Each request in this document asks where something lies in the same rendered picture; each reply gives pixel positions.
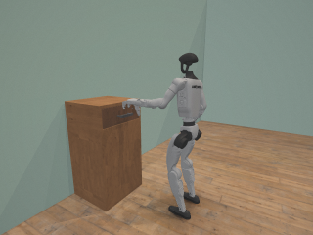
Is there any cabinet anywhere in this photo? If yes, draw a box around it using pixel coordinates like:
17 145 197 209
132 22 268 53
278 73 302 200
65 96 142 212

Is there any handle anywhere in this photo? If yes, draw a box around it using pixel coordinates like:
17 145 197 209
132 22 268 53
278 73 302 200
117 112 133 118

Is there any right robot shin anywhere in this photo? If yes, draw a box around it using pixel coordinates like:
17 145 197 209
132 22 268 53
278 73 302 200
181 159 196 197

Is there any drawer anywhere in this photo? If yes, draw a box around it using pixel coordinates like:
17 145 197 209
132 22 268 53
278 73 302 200
101 104 139 129

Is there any robot right forearm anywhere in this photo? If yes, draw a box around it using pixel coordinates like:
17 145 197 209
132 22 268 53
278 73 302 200
192 109 205 123

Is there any left robot upper arm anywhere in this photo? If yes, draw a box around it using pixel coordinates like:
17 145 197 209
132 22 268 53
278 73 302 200
158 78 187 109

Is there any robot right foot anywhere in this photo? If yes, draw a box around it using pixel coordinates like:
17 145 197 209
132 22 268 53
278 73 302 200
183 192 200 204

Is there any left robot hand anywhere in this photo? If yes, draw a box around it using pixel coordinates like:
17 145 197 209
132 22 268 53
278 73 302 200
122 98 140 116

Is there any right robot upper arm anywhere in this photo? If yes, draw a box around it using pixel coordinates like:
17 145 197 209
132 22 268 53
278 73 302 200
199 80 207 111

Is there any robot left forearm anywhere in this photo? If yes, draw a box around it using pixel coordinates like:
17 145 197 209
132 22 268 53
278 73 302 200
135 98 163 109

